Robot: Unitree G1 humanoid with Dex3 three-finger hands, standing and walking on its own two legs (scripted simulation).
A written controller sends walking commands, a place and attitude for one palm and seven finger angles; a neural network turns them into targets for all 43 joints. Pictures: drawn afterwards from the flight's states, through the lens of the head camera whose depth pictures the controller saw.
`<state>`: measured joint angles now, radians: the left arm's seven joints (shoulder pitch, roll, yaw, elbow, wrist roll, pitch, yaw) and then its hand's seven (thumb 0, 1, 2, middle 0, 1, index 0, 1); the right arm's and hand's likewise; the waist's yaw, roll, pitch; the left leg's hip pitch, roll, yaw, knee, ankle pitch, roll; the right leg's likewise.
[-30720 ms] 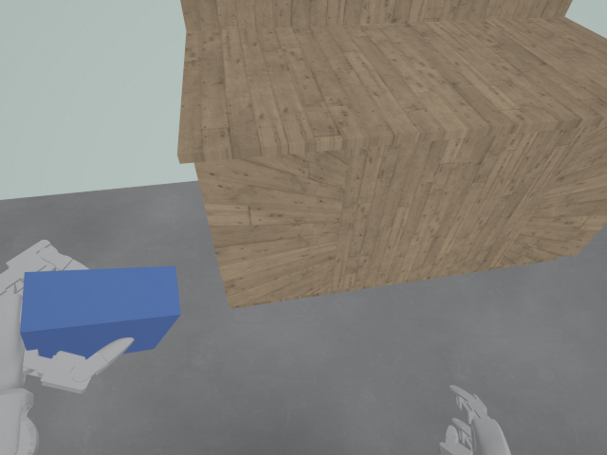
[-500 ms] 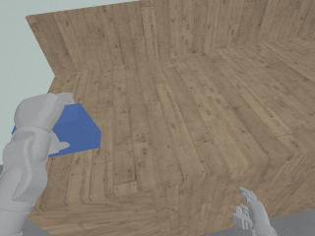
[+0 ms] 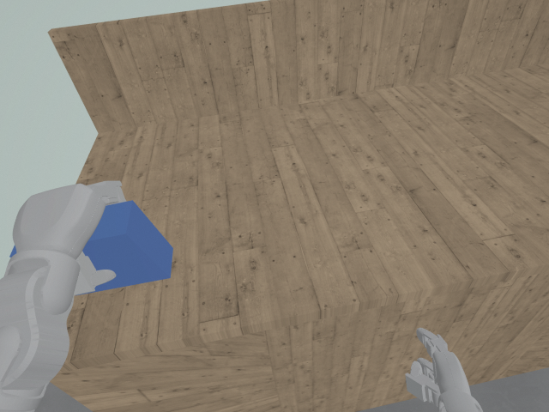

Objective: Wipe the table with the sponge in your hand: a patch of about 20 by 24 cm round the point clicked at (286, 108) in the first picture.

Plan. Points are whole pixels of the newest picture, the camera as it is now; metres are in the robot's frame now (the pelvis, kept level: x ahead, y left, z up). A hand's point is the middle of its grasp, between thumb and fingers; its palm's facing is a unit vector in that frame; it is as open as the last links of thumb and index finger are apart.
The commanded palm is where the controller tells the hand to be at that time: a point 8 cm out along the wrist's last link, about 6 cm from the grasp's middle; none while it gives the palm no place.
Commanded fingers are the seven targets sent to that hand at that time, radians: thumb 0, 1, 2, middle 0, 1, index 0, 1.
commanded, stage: bring the sponge back beside the body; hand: left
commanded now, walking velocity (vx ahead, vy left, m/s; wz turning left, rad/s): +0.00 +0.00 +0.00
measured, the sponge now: (110, 258) +0.24 +0.28 +0.14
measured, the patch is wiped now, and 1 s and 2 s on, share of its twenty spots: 1.00 1.00 1.00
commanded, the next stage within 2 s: step back with the hand held close in 0.98 s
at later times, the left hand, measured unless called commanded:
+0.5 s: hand (76, 265) +0.20 +0.29 +0.17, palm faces +0.18 -0.09 -0.98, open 9.2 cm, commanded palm +0.16 +0.28 +0.24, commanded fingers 0.00 0.10 1.30 -1.20 -1.60 -1.20 -1.60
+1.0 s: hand (72, 275) +0.19 +0.28 +0.17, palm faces +0.19 -0.10 -0.98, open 9.2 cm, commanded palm +0.15 +0.28 +0.24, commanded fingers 0.00 0.10 1.30 -1.20 -1.60 -1.20 -1.60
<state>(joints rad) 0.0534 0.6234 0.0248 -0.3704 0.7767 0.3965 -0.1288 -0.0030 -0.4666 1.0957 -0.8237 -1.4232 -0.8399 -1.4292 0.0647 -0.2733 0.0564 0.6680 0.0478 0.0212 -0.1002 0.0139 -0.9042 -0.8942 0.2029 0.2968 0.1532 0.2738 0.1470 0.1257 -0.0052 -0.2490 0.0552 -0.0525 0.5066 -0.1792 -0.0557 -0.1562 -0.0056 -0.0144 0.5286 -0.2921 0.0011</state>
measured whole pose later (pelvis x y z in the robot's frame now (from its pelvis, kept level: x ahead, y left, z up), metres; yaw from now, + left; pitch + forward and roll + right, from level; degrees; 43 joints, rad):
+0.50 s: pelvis +0.00 +0.00 +0.00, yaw +0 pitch -5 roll -1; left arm 0.22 0.62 0.07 -0.47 0.76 0.38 -0.11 0.00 -0.47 1.09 -0.82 -1.42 -0.84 -1.43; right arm 0.08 -0.27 0.05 0.66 0.04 0.01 -0.10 0.01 -0.90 -0.89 0.20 0.30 0.15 0.27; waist 0.15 0.12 -0.01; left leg -0.25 0.05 -0.05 0.53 -0.19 -0.05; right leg -0.15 -0.01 -0.01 0.53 -0.29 0.01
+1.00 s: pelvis -0.01 +0.01 +0.00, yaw +0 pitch -6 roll -1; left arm 0.25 0.62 0.07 -0.48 0.76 0.35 -0.09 0.00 -0.47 1.09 -0.82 -1.42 -0.84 -1.43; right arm 0.08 -0.26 0.05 0.66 0.03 0.00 -0.10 0.01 -0.90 -0.89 0.20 0.30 0.16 0.27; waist 0.15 0.12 -0.01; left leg -0.24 0.05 -0.05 0.53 -0.18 -0.05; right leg -0.14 0.00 -0.01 0.53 -0.29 0.01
